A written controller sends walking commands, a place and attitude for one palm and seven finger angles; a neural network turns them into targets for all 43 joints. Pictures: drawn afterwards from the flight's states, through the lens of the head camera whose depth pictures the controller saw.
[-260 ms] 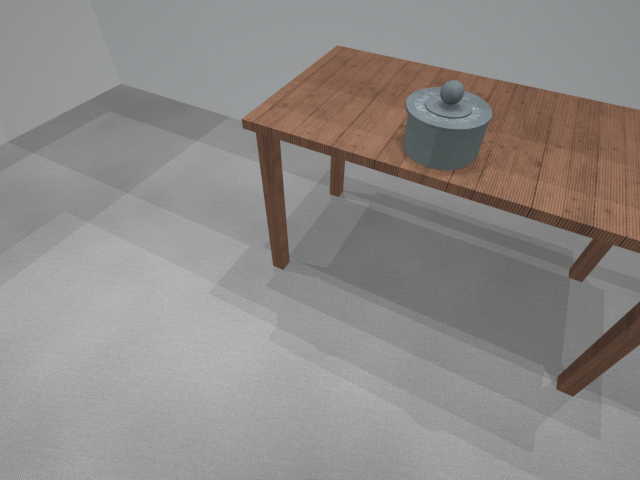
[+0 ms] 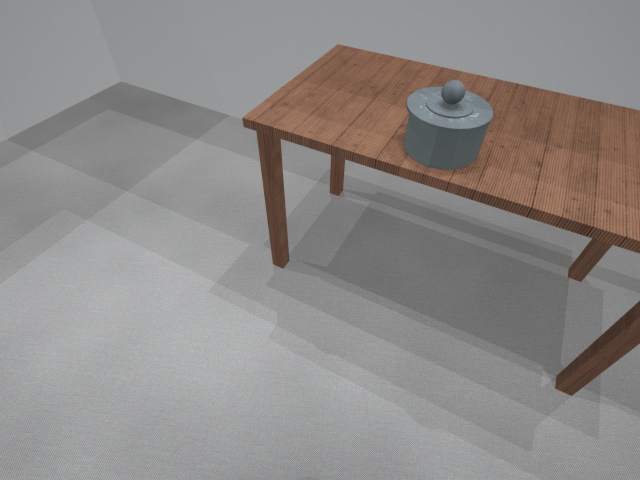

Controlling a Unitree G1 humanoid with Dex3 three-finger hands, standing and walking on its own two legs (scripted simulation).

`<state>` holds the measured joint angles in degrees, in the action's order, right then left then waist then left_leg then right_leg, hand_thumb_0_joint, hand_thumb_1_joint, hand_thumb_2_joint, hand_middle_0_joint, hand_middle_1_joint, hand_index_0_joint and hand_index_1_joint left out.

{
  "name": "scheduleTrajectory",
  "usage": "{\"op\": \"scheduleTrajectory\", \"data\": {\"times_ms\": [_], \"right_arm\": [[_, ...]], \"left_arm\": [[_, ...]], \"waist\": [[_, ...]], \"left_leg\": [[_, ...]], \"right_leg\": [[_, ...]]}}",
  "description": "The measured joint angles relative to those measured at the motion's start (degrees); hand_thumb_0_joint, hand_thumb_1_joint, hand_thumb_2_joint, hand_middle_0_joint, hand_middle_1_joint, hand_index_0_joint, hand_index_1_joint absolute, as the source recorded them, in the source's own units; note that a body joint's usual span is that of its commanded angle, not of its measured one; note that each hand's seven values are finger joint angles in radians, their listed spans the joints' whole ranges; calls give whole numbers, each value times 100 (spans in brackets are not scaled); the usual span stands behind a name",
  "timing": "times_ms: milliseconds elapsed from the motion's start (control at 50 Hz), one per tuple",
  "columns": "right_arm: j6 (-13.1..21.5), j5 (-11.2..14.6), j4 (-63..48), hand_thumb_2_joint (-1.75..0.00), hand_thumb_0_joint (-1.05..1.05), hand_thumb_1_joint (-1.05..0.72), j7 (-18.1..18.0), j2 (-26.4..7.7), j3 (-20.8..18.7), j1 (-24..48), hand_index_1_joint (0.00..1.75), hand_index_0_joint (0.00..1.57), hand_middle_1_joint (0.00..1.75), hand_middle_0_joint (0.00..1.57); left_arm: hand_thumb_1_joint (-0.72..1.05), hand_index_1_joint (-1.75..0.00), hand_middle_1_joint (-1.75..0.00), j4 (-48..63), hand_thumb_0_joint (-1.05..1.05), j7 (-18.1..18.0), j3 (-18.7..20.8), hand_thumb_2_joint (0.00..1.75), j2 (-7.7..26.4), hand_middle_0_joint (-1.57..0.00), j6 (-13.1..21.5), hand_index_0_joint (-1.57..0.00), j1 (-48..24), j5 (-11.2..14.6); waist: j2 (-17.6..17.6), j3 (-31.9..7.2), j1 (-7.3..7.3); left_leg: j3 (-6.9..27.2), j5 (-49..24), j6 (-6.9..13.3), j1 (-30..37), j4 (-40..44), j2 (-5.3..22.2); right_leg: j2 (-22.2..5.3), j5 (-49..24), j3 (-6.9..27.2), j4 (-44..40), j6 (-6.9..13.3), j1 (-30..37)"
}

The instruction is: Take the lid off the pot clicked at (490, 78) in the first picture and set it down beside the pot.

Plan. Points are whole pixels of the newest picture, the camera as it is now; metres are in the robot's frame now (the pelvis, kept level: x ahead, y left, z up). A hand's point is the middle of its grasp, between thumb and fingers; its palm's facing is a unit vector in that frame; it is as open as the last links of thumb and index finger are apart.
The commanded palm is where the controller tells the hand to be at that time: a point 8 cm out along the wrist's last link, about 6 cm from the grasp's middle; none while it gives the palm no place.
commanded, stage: look at it before walking up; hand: left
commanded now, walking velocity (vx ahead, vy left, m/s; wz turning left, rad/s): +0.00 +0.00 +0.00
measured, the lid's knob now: (453, 92) +0.93 -0.26 +0.05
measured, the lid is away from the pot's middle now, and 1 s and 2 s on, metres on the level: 0.00 0.00 0.00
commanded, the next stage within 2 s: turn to face it in 0.78 s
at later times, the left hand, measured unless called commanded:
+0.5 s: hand out of the picture +0.08 +0.25 -0.15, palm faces -0.03 -0.94 -0.34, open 7.4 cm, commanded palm none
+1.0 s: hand out of the picture +0.08 +0.24 -0.16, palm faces -0.04 -0.94 -0.34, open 7.4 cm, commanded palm none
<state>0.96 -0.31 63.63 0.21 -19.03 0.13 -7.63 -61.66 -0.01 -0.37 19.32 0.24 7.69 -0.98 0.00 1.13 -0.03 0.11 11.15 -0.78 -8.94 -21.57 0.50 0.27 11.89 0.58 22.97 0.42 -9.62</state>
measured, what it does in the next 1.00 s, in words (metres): stands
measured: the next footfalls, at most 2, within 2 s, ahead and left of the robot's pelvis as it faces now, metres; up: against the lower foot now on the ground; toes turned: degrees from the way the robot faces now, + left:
left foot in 2.00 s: +0.09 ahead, +0.09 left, +0.00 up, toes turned -30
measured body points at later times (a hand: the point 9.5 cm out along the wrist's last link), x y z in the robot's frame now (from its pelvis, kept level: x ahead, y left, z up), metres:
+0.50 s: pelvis +0.01 +0.00 +0.00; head +0.01 +0.00 +0.45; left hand +0.08 +0.30 -0.13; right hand +0.08 -0.29 -0.13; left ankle +0.01 +0.13 -0.74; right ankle +0.01 -0.11 -0.74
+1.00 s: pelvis +0.01 +0.00 +0.00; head +0.01 +0.00 +0.45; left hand +0.08 +0.29 -0.13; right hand +0.08 -0.29 -0.14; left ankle +0.01 +0.13 -0.74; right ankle +0.01 -0.11 -0.74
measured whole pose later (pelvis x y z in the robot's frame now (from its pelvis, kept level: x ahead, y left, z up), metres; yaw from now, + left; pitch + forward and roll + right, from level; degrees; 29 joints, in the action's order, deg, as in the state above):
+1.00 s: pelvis +0.01 +0.00 +0.00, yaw -2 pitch -1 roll +0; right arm 1.0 -0.3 63.8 -0.5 -18.6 -0.1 -7.3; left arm -62.0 -0.4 0.1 18.9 -0.2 9.1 -0.9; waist 0.1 1.3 0.7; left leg -1.5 11.7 -1.1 -7.8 -20.8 1.2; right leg 1.0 11.9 2.2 22.6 0.5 -9.4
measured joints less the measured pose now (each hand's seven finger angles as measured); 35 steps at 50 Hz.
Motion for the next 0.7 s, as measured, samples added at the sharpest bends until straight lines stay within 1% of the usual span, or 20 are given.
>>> {"op": "scheduleTrajectory", "data": {"times_ms": [700], "right_arm": [[18, 18, 66, -89, 1, -91, -18, 11, 15, 40, 30, 20, 30, 20]], "left_arm": [[91, -30, -29, -86, 1, -11, 1, 90, -7, -20, 8, -20, 60, -2]], "waist": [[11, 4, 25]], "left_leg": [[-24, -25, 14, 149, 180, -14]], "right_leg": [[-16, -19, 24, -154, -21, 130]]}}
